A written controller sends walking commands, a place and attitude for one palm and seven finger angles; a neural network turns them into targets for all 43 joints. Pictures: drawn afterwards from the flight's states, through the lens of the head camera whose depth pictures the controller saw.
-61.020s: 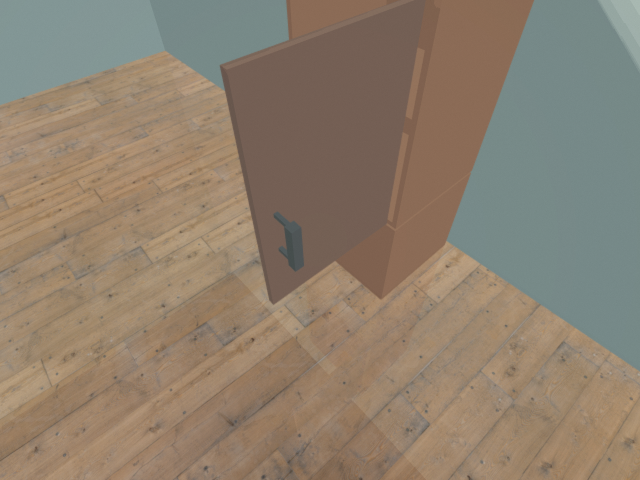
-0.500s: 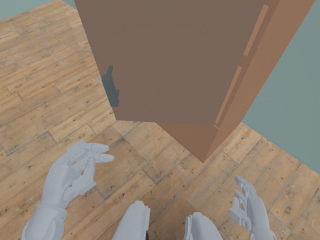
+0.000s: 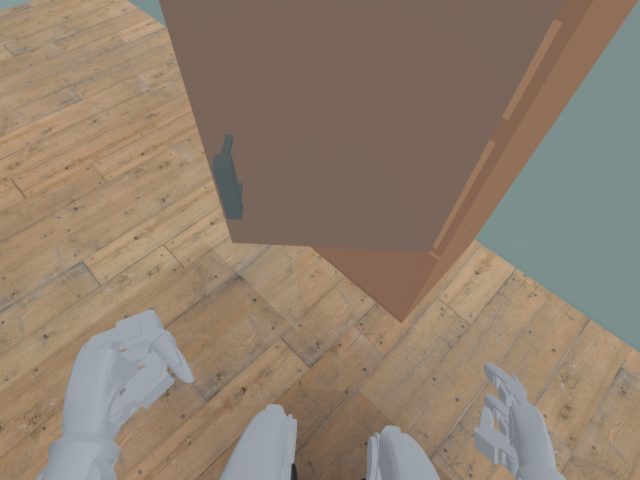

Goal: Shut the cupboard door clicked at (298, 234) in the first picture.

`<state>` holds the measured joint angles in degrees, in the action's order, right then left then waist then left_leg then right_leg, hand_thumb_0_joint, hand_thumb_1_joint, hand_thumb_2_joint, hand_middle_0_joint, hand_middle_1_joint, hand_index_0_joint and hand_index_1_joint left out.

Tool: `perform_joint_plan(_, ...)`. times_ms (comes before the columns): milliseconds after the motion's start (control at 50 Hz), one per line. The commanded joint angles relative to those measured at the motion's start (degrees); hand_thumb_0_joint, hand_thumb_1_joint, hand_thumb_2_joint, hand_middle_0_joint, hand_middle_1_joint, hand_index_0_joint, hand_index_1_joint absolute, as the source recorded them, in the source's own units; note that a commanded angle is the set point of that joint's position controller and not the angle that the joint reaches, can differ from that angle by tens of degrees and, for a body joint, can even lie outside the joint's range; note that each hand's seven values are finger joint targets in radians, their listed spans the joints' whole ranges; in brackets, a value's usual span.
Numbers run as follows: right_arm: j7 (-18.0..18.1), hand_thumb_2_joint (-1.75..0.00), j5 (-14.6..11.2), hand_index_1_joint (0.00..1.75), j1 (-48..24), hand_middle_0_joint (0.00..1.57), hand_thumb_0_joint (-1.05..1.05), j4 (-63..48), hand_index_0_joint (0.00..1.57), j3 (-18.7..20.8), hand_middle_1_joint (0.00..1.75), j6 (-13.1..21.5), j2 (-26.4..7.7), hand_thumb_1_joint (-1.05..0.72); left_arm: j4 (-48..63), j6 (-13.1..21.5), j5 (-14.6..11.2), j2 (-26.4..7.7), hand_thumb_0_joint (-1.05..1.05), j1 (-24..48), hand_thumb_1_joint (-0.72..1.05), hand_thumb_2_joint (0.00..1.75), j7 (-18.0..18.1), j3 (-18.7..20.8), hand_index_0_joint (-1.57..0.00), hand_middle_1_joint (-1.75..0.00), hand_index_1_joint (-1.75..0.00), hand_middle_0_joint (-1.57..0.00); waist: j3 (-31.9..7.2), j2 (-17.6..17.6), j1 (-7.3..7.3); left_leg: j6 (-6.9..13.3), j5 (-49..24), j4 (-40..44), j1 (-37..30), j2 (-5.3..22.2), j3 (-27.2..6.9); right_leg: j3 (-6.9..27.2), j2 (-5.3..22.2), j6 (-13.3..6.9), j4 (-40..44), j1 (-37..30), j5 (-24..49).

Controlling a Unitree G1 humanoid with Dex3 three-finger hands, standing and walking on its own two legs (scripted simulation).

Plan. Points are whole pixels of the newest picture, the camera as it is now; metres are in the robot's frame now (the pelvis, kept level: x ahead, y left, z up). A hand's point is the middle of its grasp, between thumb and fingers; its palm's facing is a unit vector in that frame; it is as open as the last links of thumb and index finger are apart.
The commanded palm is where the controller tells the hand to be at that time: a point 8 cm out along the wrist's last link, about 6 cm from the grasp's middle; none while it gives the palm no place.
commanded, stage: raise the hand and make a fist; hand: left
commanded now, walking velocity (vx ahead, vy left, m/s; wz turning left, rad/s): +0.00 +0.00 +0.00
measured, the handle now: (231, 178) +0.52 +0.18 +0.01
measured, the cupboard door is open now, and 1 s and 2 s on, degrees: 41 41 41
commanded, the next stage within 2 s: bring the fist close to the handle in 0.74 s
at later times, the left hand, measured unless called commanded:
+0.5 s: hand (174, 372) +0.22 +0.18 +0.04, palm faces +0.03 -1.00 -0.04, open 3.1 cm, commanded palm +0.20 +0.23 +0.05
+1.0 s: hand (188, 351) +0.24 +0.17 +0.05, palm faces +0.07 -1.00 -0.05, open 3.1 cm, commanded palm +0.23 +0.21 +0.04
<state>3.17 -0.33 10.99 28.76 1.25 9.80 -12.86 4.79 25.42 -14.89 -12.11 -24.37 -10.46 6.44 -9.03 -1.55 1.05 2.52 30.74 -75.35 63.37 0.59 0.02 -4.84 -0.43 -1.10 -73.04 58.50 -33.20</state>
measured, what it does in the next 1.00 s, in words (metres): stands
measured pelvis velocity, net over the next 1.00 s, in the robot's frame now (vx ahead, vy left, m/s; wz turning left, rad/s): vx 0.00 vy -0.02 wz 0.01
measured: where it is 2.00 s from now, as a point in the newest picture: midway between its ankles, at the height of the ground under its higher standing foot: outside the picture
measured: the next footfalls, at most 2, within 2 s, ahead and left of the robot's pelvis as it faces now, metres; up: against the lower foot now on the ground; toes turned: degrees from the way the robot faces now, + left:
none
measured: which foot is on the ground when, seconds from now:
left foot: down 0.00-1.00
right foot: down 0.00-1.00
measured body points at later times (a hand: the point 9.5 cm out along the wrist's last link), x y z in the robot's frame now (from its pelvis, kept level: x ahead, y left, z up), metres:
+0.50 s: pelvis +0.00 -0.01 +0.00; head +0.08 -0.01 +0.45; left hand +0.22 +0.23 +0.05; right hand +0.19 -0.25 -0.08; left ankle +0.05 +0.09 -0.62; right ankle +0.02 -0.12 -0.62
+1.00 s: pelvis +0.00 -0.02 -0.01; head +0.09 -0.02 +0.44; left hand +0.23 +0.22 +0.05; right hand +0.20 -0.26 -0.09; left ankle +0.05 +0.09 -0.62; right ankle +0.02 -0.12 -0.62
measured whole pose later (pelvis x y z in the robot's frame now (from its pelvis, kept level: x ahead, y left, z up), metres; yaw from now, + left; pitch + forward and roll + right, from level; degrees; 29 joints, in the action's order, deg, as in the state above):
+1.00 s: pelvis +0.00 -0.02 -0.01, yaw +1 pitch +19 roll -2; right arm 3.0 0.0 12.0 29.5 -0.1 8.3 -14.0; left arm -2.7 28.7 -15.3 -12.0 -17.3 -11.2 8.0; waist -10.5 -2.1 1.0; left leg 0.6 31.6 -76.7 64.4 1.0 -1.4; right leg -6.1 -1.1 -3.0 -75.2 59.7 -34.9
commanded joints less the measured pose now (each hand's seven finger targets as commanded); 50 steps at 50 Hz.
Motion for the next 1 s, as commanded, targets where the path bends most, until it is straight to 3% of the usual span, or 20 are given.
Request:
perform_joint_plan(0,-0.4,-0.90,0.0,0.30,-0.4,0.20,0.00,-8.4,0.20,2.4,0.30,1.7,-7.5,-0.90,9.7,4.3,0.3,-2.7,0.00,-1.4,0.90,0.90,2.5,2.2,-1.28,-1.48,-1.48,-1.28,-13.4,-1.8,-0.90,-2.5,-12.0,14.7,-17.4,0.5,-6.4,-0.5,-1.8,-1.0,9.0,-3.7,10.1)
perform_joint_plan(40,-0.5,-0.90,-0.2,0.30,0.0,0.20,0.00,-8.6,0.20,2.1,0.30,1.3,-8.2,-0.90,5.2,2.6,1.3,-1.5,0.00,-0.7,0.90,0.90,0.9,-0.6,-1.30,-1.50,-1.50,-1.30,-9.2,-0.4,-2.22,-2.4,-7.4,15.2,-14.7,0.5,-6.9,-0.6,-1.8,-0.9,10.0,-2.3,7.7)
perform_joint_plan(80,-0.2,-0.90,-0.6,0.30,0.2,0.20,0.00,-9.2,0.20,1.9,0.30,1.1,-8.9,-0.90,3.2,1.2,1.6,-2.6,0.00,1.9,0.90,0.90,-1.2,-1.2,-1.30,-1.50,-1.50,-1.30,-7.5,0.8,-2.72,-1.9,-4.4,15.5,-12.8,0.2,-6.9,-0.1,-1.6,-1.0,11.1,-2.6,5.8)
perform_joint_plan(140,0.3,-0.90,-0.6,0.30,0.3,0.20,0.00,-9.9,0.20,1.7,0.30,1.5,-9.1,-0.90,6.6,1.6,0.6,-6.5,0.00,5.2,0.90,0.90,-2.7,2.4,-1.30,-1.50,-1.50,-1.30,-12.0,-0.1,-1.50,-1.8,-4.9,15.2,-14.2,0.0,-6.7,0.7,-1.6,-1.2,11.0,-4.5,5.8)
perform_joint_plan(160,0.5,-0.90,-0.4,0.30,0.3,0.20,0.00,-10.0,0.20,1.7,0.30,1.6,-8.9,-0.90,8.7,2.2,0.2,-9.0,0.00,6.3,0.90,0.90,-2.3,5.0,-1.30,-1.50,-1.50,-1.30,-13.8,-2.6,-0.58,-1.9,-6.2,14.9,-14.9,-0.2,-6.5,0.9,-1.8,-1.4,10.4,-5.1,6.6)
perform_joint_plan(260,0.1,-0.90,0.3,0.30,0.0,0.20,0.00,-9.2,0.20,1.3,0.30,2.2,-7.6,-0.90,13.3,6.5,-2.0,-9.6,0.00,4.9,0.90,0.90,-0.1,8.5,-1.30,-1.50,-1.50,-1.30,-18.6,-5.8,1.25,-2.2,-12.8,13.4,-17.5,-0.4,-5.5,1.2,-1.9,-1.8,9.2,-7.1,10.5)
perform_joint_plan(300,-0.3,-0.90,0.1,0.30,-0.3,0.20,0.00,-8.6,0.20,1.4,0.30,2.1,-7.6,-0.90,10.0,6.3,-1.5,-6.4,0.00,3.5,0.90,0.90,-0.2,5.5,-1.30,-1.50,-1.50,-1.30,-16.0,-4.7,-0.15,-2.3,-11.7,13.1,-16.7,-0.2,-5.3,1.0,-1.8,-1.5,9.6,-5.5,10.0)
perform_joint_plan(360,-0.5,-0.90,-0.3,0.30,0.2,0.20,0.00,-8.6,0.20,1.5,0.30,1.6,-8.4,-0.90,3.8,3.3,-0.9,-4.1,0.00,1.0,0.90,0.90,-2.0,2.3,-1.30,-1.50,-1.50,-1.30,-12.0,-2.0,-1.28,-1.7,-8.3,13.5,-13.1,-0.3,-5.2,1.2,-1.8,-1.3,11.0,-5.4,7.8)
perform_joint_plan(420,-0.1,-0.90,-1.0,0.30,0.4,0.20,0.00,-9.3,0.20,1.8,0.30,1.3,-9.0,-0.90,3.0,0.6,-1.1,-5.6,0.00,2.4,0.90,0.90,-3.7,2.5,-1.30,-1.50,-1.50,-1.30,-11.5,1.5,-1.54,-1.2,-7.1,13.1,-11.0,-0.6,-4.4,2.7,-1.3,-0.8,12.9,-7.6,6.4)
perform_joint_plan(440,0.1,-0.90,-1.1,0.30,0.3,0.20,0.00,-9.6,0.20,1.8,0.30,1.4,-8.9,-0.90,4.4,0.5,-1.3,-6.4,0.00,3.2,0.90,0.90,-3.8,3.2,-1.30,-1.50,-1.50,-1.30,-12.3,0.8,-1.19,-1.1,-7.2,12.7,-10.9,-0.7,-4.0,3.4,-1.1,-0.8,13.3,-8.3,6.0)
perform_joint_plan(520,0.5,-0.90,-0.5,0.30,0.0,0.20,0.00,-9.4,0.20,1.7,0.30,1.9,-7.8,-0.90,10.6,4.2,-2.5,-9.2,0.00,6.0,0.90,0.90,-1.6,7.5,-1.30,-1.50,-1.50,-1.30,-16.6,-0.6,0.20,-1.2,-10.9,11.1,-11.8,-0.7,-3.4,4.5,-1.0,-1.0,11.9,-10.6,9.0)
perform_joint_plan(560,0.4,-0.90,-0.2,0.30,0.0,0.20,0.00,-8.7,0.20,1.7,0.30,2.1,-7.5,-0.90,10.8,6.4,-2.3,-9.6,0.00,5.6,0.90,0.90,-0.1,8.5,-1.30,-1.50,-1.50,-1.30,-16.4,-1.3,0.43,-1.2,-11.7,10.3,-11.4,-0.8,-3.2,4.6,-1.2,-1.1,11.2,-10.2,9.8)
perform_joint_plan(600,0.0,-0.90,-0.1,0.30,-0.4,0.20,0.00,-8.2,0.20,1.6,0.30,2.0,-7.3,-0.90,8.0,7.3,-1.9,-7.0,0.00,4.5,0.90,0.90,0.4,6.3,-1.30,-1.50,-1.50,-1.30,-14.2,-1.2,-0.25,-1.3,-10.6,10.1,-10.5,-0.7,-3.0,4.7,-1.0,-0.9,11.4,-8.7,8.7)
perform_joint_plan(680,-0.3,-0.90,-0.7,0.30,0.2,0.20,0.00,-8.3,0.20,1.9,0.30,1.4,-8.1,-0.90,2.8,4.9,-1.1,-4.9,0.00,1.9,0.90,0.90,-1.7,3.0,-1.30,-1.50,-1.50,-1.30,-12.6,0.9,-1.25,-1.0,-9.2,9.7,-8.7,-0.7,-2.6,5.9,-0.6,-0.5,13.0,-8.9,7.4)
perform_joint_plan(760,0.2,-0.90,-1.1,0.30,0.5,0.20,0.00,-9.2,0.20,1.9,0.30,0.9,-8.2,-0.90,5.6,2.4,-1.5,-7.7,0.00,3.5,0.90,0.90,-3.3,4.4,-1.30,-1.50,-1.50,-1.30,-14.4,1.4,-1.05,-0.6,-9.8,9.6,-8.7,-0.8,-2.4,7.4,-0.3,-0.2,14.1,-11.7,8.0)
perform_joint_plan(820,0.4,-0.90,-0.8,0.30,0.2,0.20,0.00,-9.1,0.20,1.8,0.30,0.9,-7.5,-0.90,8.8,3.9,-2.3,-8.5,0.00,5.2,0.90,0.90,-2.4,6.7,-1.30,-1.50,-1.50,-1.30,-16.5,1.0,-0.41,-0.9,-12.0,9.1,-9.5,-0.7,-2.4,7.3,-0.1,0.0,12.8,-13.1,12.4)
perform_joint_plan(860,0.5,-0.90,-0.2,0.30,0.4,0.20,0.00,-8.2,0.20,1.6,0.30,1.1,-7.5,-0.90,9.4,5.7,-2.1,-8.6,0.00,9.3,0.90,0.90,-0.8,6.9,-1.30,-1.50,-1.50,-1.30,-15.7,0.2,-1.23,-0.8,-12.4,8.2,-9.5,-0.6,-2.8,6.2,-0.7,-0.4,11.2,-10.5,12.9)
perform_joint_plan(900,0.3,-0.90,0.1,0.30,0.3,0.20,0.00,-7.0,0.20,1.4,0.30,1.3,-7.6,-0.90,5.3,7.0,-1.3,-6.1,0.00,13.2,0.90,0.90,-0.1,4.6,-1.30,-1.50,-1.50,-1.30,-12.8,0.4,-2.65,-1.0,-10.5,7.3,-8.4,-0.6,-2.9,5.5,-0.7,-0.4,10.7,-6.5,10.2)
perform_joint_plan(940,0.1,-0.90,0.2,0.30,0.5,0.20,0.00,-6.1,0.20,1.5,0.30,1.5,-8.1,-0.90,0.3,7.2,-1.0,-5.5,0.00,14.5,0.90,0.90,-0.3,4.3,-1.30,-1.50,-1.50,-1.30,-11.7,1.8,-2.94,-1.0,-8.1,6.4,-6.4,-0.6,-2.9,6.1,-0.7,-0.4,11.0,-4.9,6.8)
perform_joint_plan(980,0.0,-0.90,-0.1,0.30,0.7,0.20,0.00,-6.3,0.20,1.6,0.30,1.3,-8.6,-0.90,-1.6,6.2,-0.4,-4.7,0.00,14.4,0.90,0.90,-1.5,2.7,-1.30,-1.50,-1.50,-1.30,-13.8,0.5,-2.40,-0.8,-9.3,6.9,-7.4,-0.6,-2.9,5.7,-0.7,-0.7,10.4,-5.5,8.4)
